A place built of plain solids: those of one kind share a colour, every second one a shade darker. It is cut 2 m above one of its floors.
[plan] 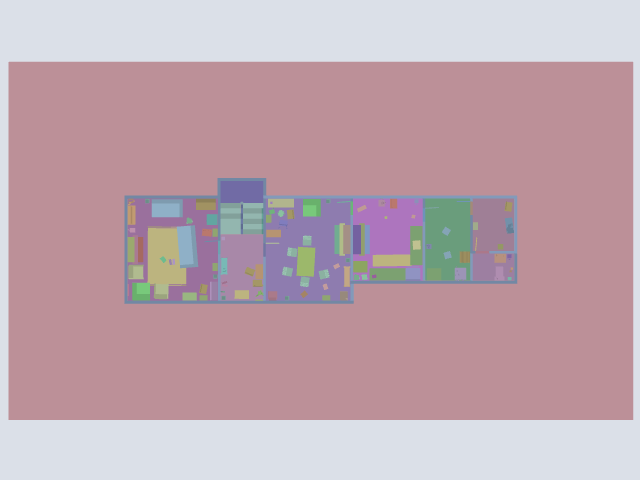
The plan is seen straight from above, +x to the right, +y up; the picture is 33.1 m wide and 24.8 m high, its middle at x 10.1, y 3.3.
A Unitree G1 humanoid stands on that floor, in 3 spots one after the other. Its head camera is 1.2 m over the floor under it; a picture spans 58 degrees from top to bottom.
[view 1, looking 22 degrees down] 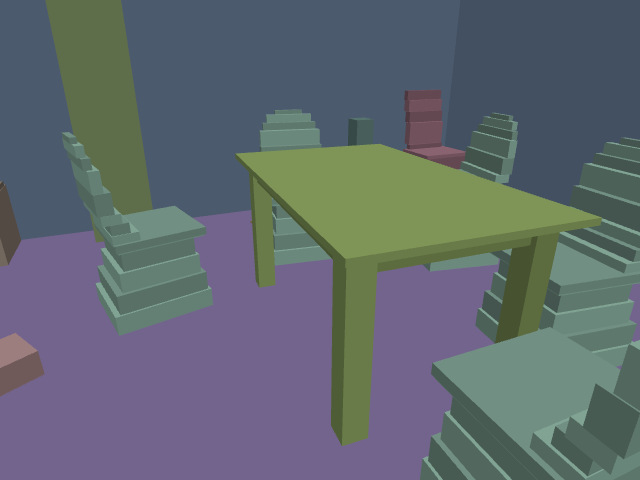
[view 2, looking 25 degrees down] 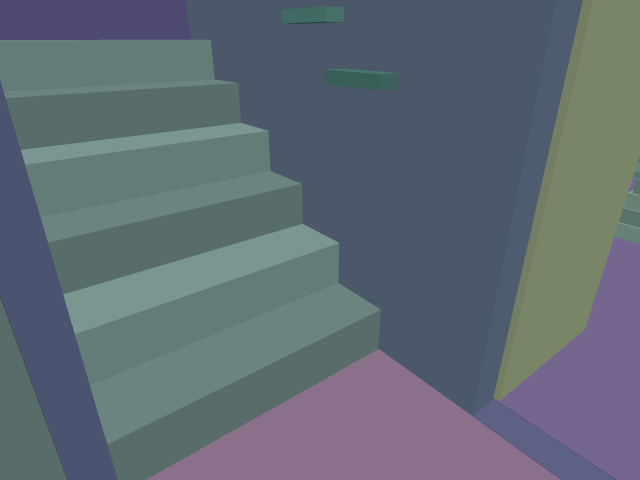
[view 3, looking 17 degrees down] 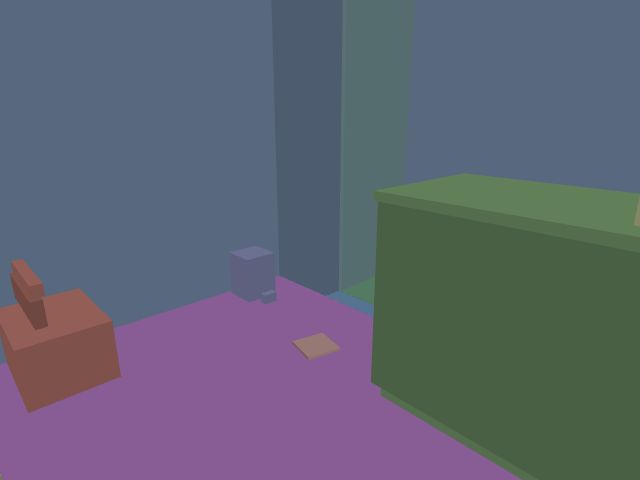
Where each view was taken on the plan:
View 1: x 10.32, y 3.77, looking -114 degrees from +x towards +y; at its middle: dining_table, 1.25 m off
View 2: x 6.06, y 2.58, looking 52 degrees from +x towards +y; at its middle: stair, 1.90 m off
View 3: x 13.57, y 3.02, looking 47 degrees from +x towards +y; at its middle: wall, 2.82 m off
